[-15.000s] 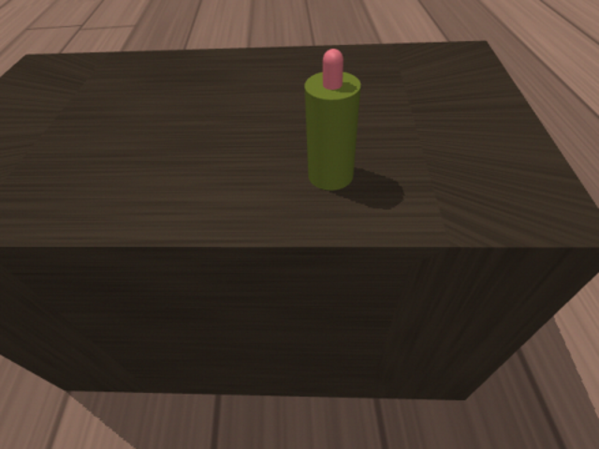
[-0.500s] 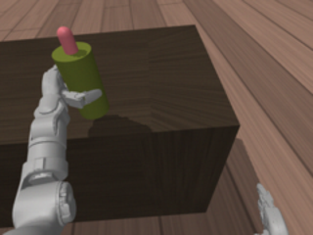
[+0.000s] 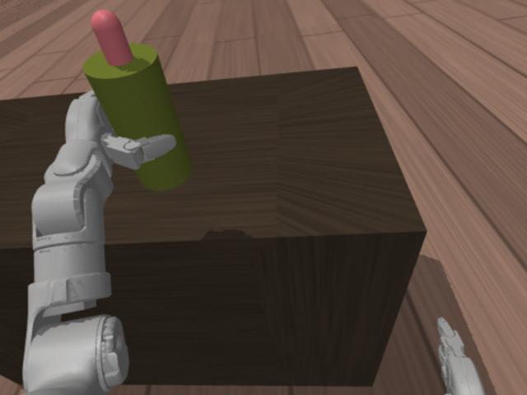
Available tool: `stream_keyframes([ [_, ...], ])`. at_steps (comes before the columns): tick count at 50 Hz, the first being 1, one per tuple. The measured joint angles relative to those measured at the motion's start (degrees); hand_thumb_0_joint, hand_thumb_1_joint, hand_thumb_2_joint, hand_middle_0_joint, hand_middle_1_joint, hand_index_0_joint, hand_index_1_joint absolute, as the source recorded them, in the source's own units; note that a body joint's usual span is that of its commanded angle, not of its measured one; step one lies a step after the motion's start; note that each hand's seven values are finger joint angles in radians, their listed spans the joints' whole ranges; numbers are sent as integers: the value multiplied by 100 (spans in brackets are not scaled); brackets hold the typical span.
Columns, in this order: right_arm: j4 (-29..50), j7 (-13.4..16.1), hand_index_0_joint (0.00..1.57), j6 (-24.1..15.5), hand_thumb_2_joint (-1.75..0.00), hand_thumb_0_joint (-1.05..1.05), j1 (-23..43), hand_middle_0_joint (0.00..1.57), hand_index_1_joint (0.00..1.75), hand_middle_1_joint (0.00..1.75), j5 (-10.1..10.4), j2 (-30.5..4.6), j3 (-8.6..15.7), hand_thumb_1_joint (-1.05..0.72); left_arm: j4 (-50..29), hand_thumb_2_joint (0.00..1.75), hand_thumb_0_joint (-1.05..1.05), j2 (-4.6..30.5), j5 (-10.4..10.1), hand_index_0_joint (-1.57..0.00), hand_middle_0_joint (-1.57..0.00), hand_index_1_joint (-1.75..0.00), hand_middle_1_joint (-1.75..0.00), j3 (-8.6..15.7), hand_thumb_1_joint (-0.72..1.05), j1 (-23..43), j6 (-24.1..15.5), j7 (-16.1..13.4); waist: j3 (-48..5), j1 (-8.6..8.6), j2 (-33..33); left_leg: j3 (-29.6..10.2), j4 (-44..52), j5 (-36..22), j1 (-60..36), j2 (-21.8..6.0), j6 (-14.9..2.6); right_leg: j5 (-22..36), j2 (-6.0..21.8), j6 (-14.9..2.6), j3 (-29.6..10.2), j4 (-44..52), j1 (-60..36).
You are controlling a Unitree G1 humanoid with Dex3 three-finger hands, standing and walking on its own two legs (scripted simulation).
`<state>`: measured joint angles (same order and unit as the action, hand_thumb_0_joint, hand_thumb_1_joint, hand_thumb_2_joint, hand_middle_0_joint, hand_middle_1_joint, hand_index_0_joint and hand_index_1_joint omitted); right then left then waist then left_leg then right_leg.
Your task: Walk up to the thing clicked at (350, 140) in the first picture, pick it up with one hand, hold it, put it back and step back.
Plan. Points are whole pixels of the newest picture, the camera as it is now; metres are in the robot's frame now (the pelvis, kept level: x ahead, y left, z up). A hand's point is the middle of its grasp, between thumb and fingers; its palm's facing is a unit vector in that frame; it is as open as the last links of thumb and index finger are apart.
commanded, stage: lift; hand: left
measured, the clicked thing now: (140, 107) +0.39 +0.17 +0.30
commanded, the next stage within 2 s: hold in 0.66 s
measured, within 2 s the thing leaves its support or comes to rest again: neither
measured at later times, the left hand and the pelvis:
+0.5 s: hand (127, 119) +0.35 +0.18 +0.30, palm faces +0.15 -0.99 -0.05, open 11.4 cm; pelvis -0.01 +0.00 +0.00, yaw +0 degrees
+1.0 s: hand (116, 109) +0.34 +0.17 +0.33, palm faces +0.12 -0.99 -0.05, open 11.4 cm; pelvis -0.02 +0.00 +0.00, yaw +0 degrees
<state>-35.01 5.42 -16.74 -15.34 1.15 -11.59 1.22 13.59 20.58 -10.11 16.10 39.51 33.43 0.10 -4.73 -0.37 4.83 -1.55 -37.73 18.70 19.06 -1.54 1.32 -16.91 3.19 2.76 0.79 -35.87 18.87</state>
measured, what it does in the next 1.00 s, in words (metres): stands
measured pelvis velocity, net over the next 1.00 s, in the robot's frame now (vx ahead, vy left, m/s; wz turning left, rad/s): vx -0.02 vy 0.00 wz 0.00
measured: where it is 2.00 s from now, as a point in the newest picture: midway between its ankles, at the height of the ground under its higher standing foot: outside the picture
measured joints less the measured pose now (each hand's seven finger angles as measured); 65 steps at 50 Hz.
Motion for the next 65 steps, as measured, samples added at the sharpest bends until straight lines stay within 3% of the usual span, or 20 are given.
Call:
stream_keyframes([
  [9,35,-90,6,-158,-6,-1,-35,5,5,5,68,-111,78,53,-508,103,-4,-14,-96,-68,-64,-111,-106,-43,-61,-9,731,168,-11,-17,-25,6,79,-53,-73,29,-3,17,29,1,-5,17,-47],
  [17,-124,-114,6,-240,-6,-1,14,5,5,5,86,-125,198,53,-1136,103,-4,-34,-229,-69,-64,-111,-106,45,-61,-155,1127,65,49,-4,18,23,56,-81,-54,25,-6,55,23,3,-25,2,-24],
  [24,-242,-74,5,-299,-6,-1,107,5,5,5,107,-97,177,53,-1340,103,-4,38,-250,-68,-64,-111,-106,158,-61,-76,1356,3,25,-37,34,24,53,-116,-49,45,-13,76,42,8,-30,-21,-11],
  [36,-319,-142,6,-484,-6,-1,125,5,5,5,196,-69,120,53,-1367,103,-4,222,-373,-69,-64,-111,-106,100,-61,121,1788,234,-102,-118,55,12,23,-124,-49,75,-30,82,71,24,-20,-42,-25],
  [53,-322,-176,5,-538,-6,-1,110,5,5,5,259,-166,186,54,-1730,102,-4,218,-435,-69,-65,-109,-105,127,-61,274,2150,59,-49,-119,40,46,-60,-108,0,67,-38,89,61,32,-60,-108,32],
  [65,-325,-201,5,-521,-6,-1,138,5,5,5,307,-152,134,53,-1747,102,-4,323,-555,-69,-65,-109,-105,190,-61,414,2419,136,-145,-168,80,34,-79,-101,-11,88,-48,61,83,40,-50,-149,23],
])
